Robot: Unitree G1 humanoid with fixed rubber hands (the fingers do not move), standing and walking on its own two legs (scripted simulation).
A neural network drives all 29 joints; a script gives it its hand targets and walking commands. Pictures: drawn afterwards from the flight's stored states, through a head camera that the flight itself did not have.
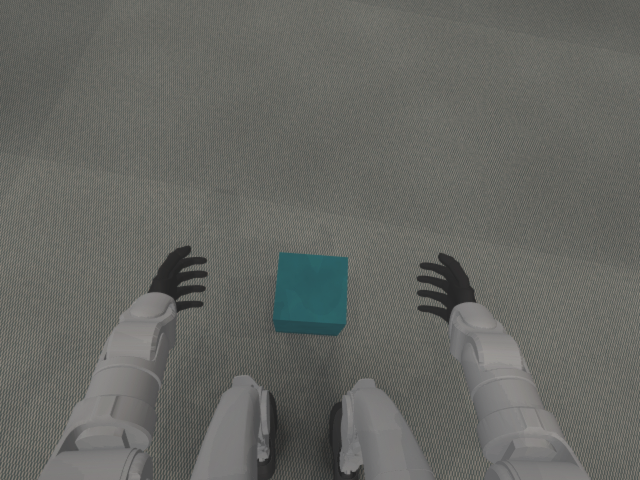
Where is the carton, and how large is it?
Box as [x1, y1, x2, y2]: [273, 252, 347, 335]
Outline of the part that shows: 279,252 273,312 273,322 275,330 282,332 337,335 345,324 347,257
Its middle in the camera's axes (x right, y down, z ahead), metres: -0.03 +0.14 +1.02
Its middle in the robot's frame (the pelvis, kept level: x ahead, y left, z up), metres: +0.47 -0.03 -0.58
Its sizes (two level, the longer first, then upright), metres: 0.172 0.167 0.193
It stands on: the floor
